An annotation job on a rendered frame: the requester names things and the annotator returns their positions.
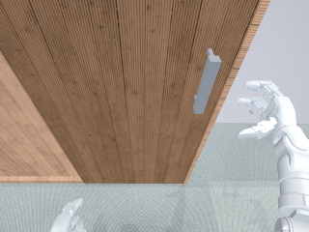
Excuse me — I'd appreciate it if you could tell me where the robot right hand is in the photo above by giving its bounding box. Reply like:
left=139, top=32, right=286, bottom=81
left=237, top=80, right=297, bottom=139

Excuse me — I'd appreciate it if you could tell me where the handle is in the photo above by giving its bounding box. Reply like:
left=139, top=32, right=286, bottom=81
left=193, top=48, right=222, bottom=114

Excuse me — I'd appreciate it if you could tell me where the right robot forearm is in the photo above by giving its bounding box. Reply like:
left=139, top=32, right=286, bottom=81
left=271, top=126, right=309, bottom=222

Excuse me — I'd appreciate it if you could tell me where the wardrobe door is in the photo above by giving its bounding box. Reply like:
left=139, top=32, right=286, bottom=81
left=0, top=52, right=79, bottom=177
left=0, top=0, right=261, bottom=184

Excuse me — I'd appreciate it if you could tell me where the robot left hand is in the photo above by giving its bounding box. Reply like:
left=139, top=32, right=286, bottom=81
left=50, top=198, right=86, bottom=232

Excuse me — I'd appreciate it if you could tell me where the right robot upper arm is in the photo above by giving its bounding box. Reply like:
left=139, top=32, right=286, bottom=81
left=274, top=217, right=309, bottom=232

